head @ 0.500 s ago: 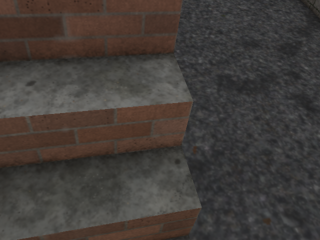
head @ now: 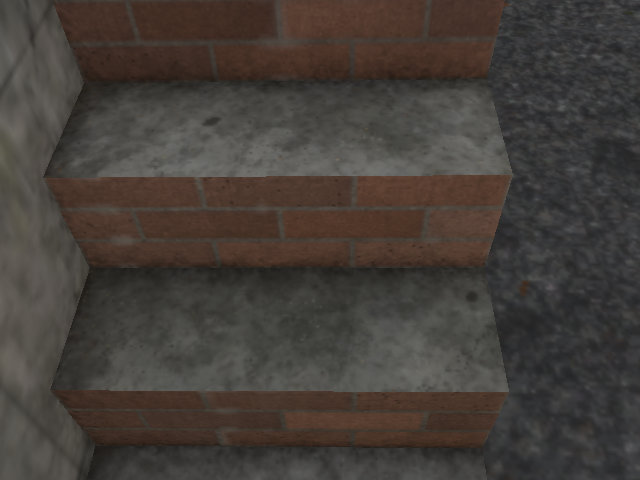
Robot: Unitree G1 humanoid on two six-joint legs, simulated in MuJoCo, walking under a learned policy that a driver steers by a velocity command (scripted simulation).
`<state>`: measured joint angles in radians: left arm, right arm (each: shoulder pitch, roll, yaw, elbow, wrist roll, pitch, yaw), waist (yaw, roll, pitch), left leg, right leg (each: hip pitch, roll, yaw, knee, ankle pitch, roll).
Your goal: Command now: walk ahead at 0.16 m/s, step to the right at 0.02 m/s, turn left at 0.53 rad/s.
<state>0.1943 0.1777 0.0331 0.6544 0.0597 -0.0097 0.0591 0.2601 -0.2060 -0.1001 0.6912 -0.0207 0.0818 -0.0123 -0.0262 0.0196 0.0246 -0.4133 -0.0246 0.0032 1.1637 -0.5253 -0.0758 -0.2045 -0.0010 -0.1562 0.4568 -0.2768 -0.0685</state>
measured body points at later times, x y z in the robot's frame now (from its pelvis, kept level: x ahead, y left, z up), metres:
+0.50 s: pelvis -0.03 +0.01 +0.00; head -0.02 +0.03 +0.45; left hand +0.05 +0.28 -0.12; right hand +0.16 -0.20 -0.09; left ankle -0.07 +0.09 -0.74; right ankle +0.00 -0.10 -0.71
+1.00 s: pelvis -0.05 +0.01 +0.00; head -0.02 +0.03 +0.45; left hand +0.11 +0.27 -0.11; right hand +0.06 -0.25 -0.10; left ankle -0.06 +0.10 -0.74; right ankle -0.07 -0.10 -0.66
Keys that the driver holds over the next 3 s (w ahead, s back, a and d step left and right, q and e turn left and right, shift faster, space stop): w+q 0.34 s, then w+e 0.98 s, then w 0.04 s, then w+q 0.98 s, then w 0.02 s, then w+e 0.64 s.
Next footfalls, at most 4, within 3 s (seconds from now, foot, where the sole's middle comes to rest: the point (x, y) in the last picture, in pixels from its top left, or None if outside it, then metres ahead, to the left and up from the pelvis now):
0.14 left None -0.03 0.10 -0.78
0.56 right None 0.03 -0.09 -0.78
0.90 left None -0.02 0.10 -0.78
1.30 right None -0.03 -0.11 -0.78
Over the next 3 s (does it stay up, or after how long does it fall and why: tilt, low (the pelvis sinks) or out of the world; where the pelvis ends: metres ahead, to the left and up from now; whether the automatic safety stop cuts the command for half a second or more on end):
stays up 0.02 0.00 -0.01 its command is cut before an obstacle from the start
